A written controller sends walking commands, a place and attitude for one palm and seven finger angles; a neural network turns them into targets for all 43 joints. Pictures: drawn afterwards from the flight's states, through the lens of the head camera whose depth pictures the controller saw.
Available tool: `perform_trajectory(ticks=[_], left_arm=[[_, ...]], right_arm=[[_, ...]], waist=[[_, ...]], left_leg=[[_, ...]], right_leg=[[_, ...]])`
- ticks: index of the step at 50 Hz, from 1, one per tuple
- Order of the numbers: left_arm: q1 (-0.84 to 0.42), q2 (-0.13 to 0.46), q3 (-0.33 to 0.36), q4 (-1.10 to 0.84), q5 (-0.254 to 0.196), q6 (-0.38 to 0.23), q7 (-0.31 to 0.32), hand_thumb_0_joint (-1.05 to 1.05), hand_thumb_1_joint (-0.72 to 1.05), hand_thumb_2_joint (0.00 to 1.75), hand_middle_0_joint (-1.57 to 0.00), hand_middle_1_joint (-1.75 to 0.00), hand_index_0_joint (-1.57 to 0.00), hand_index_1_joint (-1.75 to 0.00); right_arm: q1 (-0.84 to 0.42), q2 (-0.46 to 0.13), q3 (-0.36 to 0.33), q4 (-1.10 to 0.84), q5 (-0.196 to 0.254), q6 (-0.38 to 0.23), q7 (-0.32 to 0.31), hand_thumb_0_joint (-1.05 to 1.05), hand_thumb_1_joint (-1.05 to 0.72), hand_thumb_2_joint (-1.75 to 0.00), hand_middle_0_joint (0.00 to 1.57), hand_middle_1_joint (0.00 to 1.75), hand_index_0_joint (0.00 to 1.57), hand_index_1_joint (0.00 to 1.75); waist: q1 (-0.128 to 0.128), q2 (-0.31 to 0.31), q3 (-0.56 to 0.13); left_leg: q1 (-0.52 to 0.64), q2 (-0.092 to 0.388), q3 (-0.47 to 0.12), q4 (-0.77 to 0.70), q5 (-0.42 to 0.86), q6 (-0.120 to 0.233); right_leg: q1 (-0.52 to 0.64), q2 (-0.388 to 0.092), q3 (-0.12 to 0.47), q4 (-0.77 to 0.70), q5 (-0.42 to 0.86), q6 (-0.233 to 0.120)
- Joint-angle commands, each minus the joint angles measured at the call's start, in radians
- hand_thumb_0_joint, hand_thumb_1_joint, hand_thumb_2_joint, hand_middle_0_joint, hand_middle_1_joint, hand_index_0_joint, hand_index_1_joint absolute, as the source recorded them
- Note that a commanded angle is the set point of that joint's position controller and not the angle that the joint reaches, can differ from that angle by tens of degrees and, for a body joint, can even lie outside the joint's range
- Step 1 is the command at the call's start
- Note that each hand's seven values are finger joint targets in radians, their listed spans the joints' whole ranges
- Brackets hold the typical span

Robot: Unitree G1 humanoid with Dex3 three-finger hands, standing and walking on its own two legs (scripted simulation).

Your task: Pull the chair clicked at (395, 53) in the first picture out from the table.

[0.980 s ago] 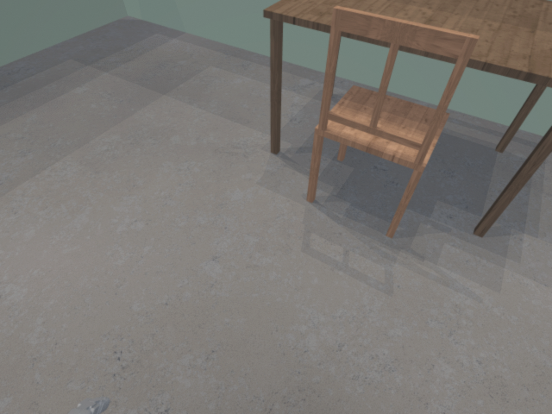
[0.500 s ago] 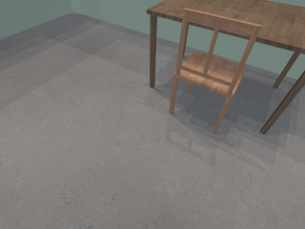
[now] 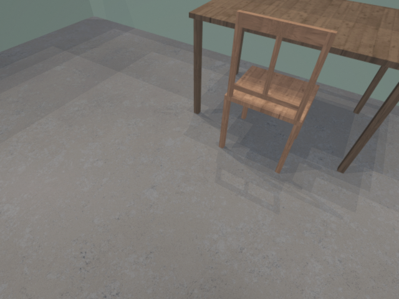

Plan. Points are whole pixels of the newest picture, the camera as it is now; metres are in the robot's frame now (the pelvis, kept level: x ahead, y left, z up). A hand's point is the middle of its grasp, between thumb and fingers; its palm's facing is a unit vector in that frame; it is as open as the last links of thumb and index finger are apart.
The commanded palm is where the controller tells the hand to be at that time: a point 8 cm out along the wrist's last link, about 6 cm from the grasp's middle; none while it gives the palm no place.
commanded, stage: look at it before walking up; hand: left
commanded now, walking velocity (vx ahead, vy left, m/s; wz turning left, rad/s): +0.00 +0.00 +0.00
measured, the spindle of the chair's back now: (271, 67) +1.12 -0.28 -0.10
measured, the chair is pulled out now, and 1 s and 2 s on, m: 0.00 0.00 0.00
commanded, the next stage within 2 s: walk to a spot facing it in 0.46 s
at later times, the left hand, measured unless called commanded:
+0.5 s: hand out of the picture +0.07 +0.24 -0.16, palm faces -0.02 -0.95 -0.33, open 7.4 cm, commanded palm none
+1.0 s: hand out of the picture +0.10 +0.19 -0.19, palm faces -0.10 -0.99 -0.12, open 7.4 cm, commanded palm none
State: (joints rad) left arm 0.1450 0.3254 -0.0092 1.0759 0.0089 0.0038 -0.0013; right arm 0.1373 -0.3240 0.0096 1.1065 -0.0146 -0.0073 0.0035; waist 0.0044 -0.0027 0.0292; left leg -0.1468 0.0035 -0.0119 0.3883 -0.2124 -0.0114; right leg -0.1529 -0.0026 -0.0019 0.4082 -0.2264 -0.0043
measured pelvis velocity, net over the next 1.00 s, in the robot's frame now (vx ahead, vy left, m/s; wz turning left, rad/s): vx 0.10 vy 0.02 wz -0.12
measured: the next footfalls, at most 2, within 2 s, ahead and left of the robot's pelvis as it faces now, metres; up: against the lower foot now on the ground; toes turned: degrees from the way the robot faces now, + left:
right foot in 1.20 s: +0.31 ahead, -0.13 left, +0.00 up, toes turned -18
left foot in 1.62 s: +0.49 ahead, +0.06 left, +0.00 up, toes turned -6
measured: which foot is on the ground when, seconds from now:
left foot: down 0.00-1.00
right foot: down 0.00-0.84, up 0.86-1.00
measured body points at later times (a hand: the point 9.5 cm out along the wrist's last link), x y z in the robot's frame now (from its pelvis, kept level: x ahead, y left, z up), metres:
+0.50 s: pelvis +0.01 +0.00 +0.00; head +0.02 +0.00 +0.45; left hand +0.07 +0.29 -0.13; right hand +0.08 -0.29 -0.14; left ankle +0.00 +0.13 -0.74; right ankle +0.00 -0.12 -0.74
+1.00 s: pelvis +0.10 +0.02 -0.01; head +0.12 +0.04 +0.44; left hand +0.11 +0.25 -0.18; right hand +0.00 -0.19 -0.15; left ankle +0.00 +0.13 -0.74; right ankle +0.08 -0.10 -0.68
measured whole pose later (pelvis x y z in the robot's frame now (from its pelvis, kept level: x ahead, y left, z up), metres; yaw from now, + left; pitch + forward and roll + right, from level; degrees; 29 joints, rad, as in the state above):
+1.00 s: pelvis +0.10 +0.02 -0.01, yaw -7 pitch +0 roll +0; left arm 0.32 0.18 0.04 1.09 0.02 0.02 -0.03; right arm 0.43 -0.13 0.00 1.13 -0.03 -0.08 -0.03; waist -0.01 -0.04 0.04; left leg 0.00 0.02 0.15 0.39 -0.39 0.02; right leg -0.49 -0.04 -0.04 1.07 -0.35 -0.04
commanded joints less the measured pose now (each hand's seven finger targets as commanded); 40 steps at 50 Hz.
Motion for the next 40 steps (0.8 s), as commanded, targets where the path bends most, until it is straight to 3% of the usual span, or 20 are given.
perform_trajectory(ticks=[1, 28, 29, 30, 32, 33, 35, 36, 38, 39, 40], left_arm=[[-0.026, 0.203, 0.045, -0.064, 0.002, -0.028, 0.014, 0.00, 0.90, 0.90, -0.20, -0.30, -0.20, -0.30], [-0.013, 0.203, 0.044, -0.052, 0.001, -0.031, 0.015, 0.00, 0.90, 0.90, -0.20, -0.30, -0.20, -0.30], [0.029, 0.124, 0.028, -0.033, 0.000, -0.022, 0.017, 0.00, 0.90, 0.90, -0.20, -0.30, -0.20, -0.30], [0.066, 0.088, 0.021, -0.020, 0.003, -0.012, 0.017, 0.00, 0.90, 0.90, -0.20, -0.30, -0.20, -0.30], [0.105, 0.099, 0.029, -0.014, 0.009, -0.001, 0.007, 0.00, 0.90, 0.90, -0.20, -0.30, -0.20, -0.30], [0.123, 0.108, 0.038, -0.019, 0.011, 0.001, 0.003, 0.00, 0.90, 0.90, -0.20, -0.30, -0.20, -0.30], [0.168, 0.124, 0.055, -0.026, 0.010, -0.002, 0.001, 0.00, 0.90, 0.90, -0.20, -0.30, -0.20, -0.30], [0.192, 0.124, 0.061, -0.028, 0.008, -0.007, 0.001, 0.00, 0.90, 0.90, -0.20, -0.30, -0.20, -0.30], [0.189, 0.110, 0.070, -0.041, 0.008, -0.019, 0.003, 0.00, 0.90, 0.90, -0.20, -0.30, -0.20, -0.30], [0.177, 0.092, 0.072, -0.047, 0.007, -0.022, 0.002, 0.00, 0.90, 0.90, -0.20, -0.30, -0.20, -0.30], [0.156, 0.066, 0.070, -0.055, 0.006, -0.022, 0.000, 0.00, 0.90, 0.90, -0.20, -0.30, -0.20, -0.30]], right_arm=[[-0.048, -0.200, -0.042, -0.061, 0.006, -0.025, -0.016, 0.00, -0.90, -0.90, 0.20, 0.30, 0.20, 0.30], [-0.056, -0.197, -0.041, -0.053, 0.007, -0.025, -0.019, 0.00, -0.90, -0.90, 0.20, 0.30, 0.20, 0.30], [-0.023, -0.116, -0.021, -0.036, 0.003, -0.017, -0.016, 0.00, -0.90, -0.90, 0.20, 0.30, 0.20, 0.30], [0.014, -0.074, -0.014, -0.024, -0.001, -0.009, -0.014, 0.00, -0.90, -0.90, 0.20, 0.30, 0.20, 0.30], [0.038, -0.066, -0.019, -0.026, -0.007, -0.003, -0.009, 0.00, -0.90, -0.90, 0.20, 0.30, 0.20, 0.30], [0.043, -0.061, -0.021, -0.035, -0.010, -0.003, -0.007, 0.00, -0.90, -0.90, 0.20, 0.30, 0.20, 0.30], [0.056, -0.048, -0.027, -0.052, -0.011, -0.011, -0.006, 0.00, -0.90, -0.90, 0.20, 0.30, 0.20, 0.30], [0.054, -0.046, -0.032, -0.063, -0.010, -0.017, -0.006, 0.00, -0.90, -0.90, 0.20, 0.30, 0.20, 0.30], [0.089, -0.022, -0.036, -0.067, -0.006, -0.032, -0.006, 0.00, -0.90, -0.90, 0.20, 0.30, 0.20, 0.30], [0.130, -0.011, -0.037, -0.058, -0.003, -0.040, -0.008, 0.00, -0.90, -0.90, 0.20, 0.30, 0.20, 0.30], [0.197, -0.012, -0.039, -0.037, -0.002, -0.047, -0.011, 0.00, -0.90, -0.90, 0.20, 0.30, 0.20, 0.30]], waist=[[0.001, -0.007, -0.053], [0.000, -0.001, -0.058], [0.002, -0.013, -0.076], [0.003, -0.025, -0.071], [0.013, -0.073, 0.017], [0.017, -0.100, 0.057], [0.025, -0.155, 0.078], [0.027, -0.149, 0.085], [0.006, -0.131, 0.087], [-0.016, -0.102, 0.082], [-0.047, -0.020, 0.073]], left_leg=[[-0.010, 0.107, -0.092, -0.062, 0.115, 0.036], [0.021, 0.113, -0.080, -0.066, 0.169, 0.032], [0.028, 0.110, -0.061, -0.054, 0.115, 0.022], [0.013, 0.096, -0.042, -0.029, 0.006, 0.017], [-0.095, 0.060, -0.013, 0.022, -0.213, 0.017], [-0.151, 0.042, 0.006, 0.061, -0.259, 0.014], [-0.214, 0.030, 0.059, 0.176, -0.246, 0.011], [-0.222, 0.032, 0.071, 0.217, -0.233, 0.012], [-0.184, 0.047, 0.082, 0.182, -0.208, 0.014], [-0.102, 0.051, 0.084, 0.117, -0.185, 0.020], [0.022, 0.071, 0.046, 0.033, -0.175, 0.031]], right_leg=[[0.004, -0.115, 0.110, -0.081, 0.082, -0.027], [0.021, -0.119, 0.109, -0.081, 0.177, -0.027], [0.025, -0.118, 0.107, -0.084, 0.112, -0.017], [0.021, -0.112, 0.118, -0.085, -0.024, -0.019], [-0.020, -0.118, 0.184, -0.132, -0.296, -0.047], [-0.032, -0.130, 0.228, -0.151, -0.376, -0.068], [-0.027, -0.186, 0.313, -0.189, -0.433, -0.122], [-0.030, -0.207, 0.344, -0.194, -0.414, -0.146], [-0.055, -0.216, 0.330, -0.152, -0.299, -0.169], [-0.103, -0.187, 0.279, -0.098, -0.225, -0.160], [-0.189, -0.120, 0.207, 0.005, -0.182, -0.129]])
